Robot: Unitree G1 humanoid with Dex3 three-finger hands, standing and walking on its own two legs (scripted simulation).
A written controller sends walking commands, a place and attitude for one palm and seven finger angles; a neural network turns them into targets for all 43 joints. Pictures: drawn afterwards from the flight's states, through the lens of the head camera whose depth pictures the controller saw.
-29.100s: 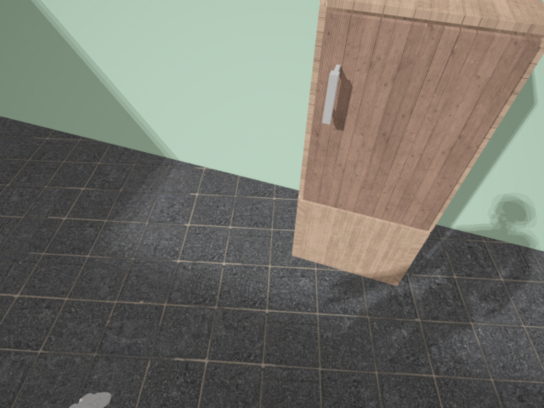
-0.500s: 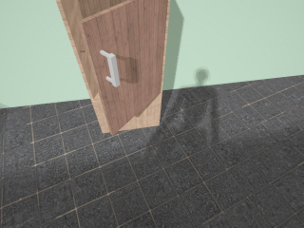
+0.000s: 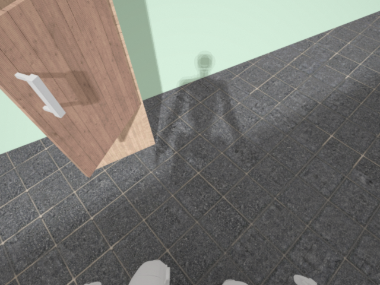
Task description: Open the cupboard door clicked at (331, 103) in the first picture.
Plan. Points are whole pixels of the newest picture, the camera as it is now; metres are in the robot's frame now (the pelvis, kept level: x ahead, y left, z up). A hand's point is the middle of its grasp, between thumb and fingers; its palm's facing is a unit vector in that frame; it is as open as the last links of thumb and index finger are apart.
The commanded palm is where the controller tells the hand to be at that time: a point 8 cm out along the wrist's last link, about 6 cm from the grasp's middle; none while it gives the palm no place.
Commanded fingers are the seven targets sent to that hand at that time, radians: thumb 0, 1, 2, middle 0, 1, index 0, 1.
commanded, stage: walk to a spot facing it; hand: left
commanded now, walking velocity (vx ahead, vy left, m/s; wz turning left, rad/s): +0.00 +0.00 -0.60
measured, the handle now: (41, 95) +0.50 +0.42 +0.06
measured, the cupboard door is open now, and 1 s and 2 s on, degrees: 41 41 41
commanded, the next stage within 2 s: turn to face it in 1.92 s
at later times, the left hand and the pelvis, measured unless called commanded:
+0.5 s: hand (125, 257) +0.18 +0.19 -0.16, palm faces -0.29 -0.92 -0.24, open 7.4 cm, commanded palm none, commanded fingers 0.00 0.90 0.90 -0.20 -0.30 -0.20 -0.30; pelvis +0.02 +0.00 +0.00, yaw -18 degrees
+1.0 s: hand (159, 232) +0.24 +0.11 -0.17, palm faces -0.47 -0.86 -0.19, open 7.4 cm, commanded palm none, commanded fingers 0.00 0.90 0.90 -0.20 -0.30 -0.20 -0.30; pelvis +0.13 -0.05 +0.00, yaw -34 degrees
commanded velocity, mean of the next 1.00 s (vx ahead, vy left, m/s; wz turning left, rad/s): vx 0.16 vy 0.00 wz -0.59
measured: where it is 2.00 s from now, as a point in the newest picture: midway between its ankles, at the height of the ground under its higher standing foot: (275, 227)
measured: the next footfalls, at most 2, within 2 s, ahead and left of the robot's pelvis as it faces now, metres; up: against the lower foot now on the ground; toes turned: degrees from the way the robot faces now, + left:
left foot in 0.20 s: +0.06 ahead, +0.14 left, +0.00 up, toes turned -6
right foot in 0.56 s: +0.03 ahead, -0.13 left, +0.00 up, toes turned -25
